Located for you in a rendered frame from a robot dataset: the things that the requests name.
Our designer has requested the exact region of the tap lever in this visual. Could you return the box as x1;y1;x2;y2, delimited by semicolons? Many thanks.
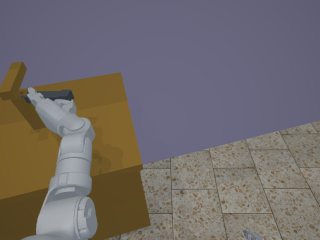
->
19;89;74;103

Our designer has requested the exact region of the left robot hand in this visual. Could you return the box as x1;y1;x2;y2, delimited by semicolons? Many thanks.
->
27;87;77;134

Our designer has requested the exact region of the counter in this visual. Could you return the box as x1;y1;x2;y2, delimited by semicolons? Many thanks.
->
0;61;151;240

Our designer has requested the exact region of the right robot hand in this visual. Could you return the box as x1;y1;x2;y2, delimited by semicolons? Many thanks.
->
243;230;264;240

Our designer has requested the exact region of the left robot upper arm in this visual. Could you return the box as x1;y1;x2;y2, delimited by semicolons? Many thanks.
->
21;195;98;240

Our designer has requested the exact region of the left robot forearm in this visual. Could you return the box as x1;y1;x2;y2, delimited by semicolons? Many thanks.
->
36;113;95;235

